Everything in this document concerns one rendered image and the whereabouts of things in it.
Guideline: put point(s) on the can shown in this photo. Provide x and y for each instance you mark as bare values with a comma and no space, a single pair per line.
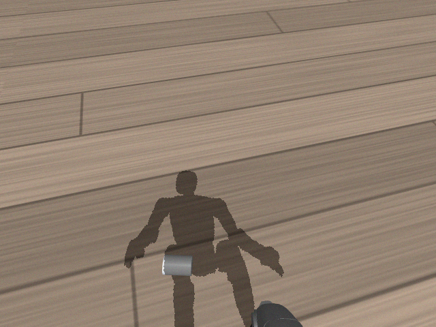
177,265

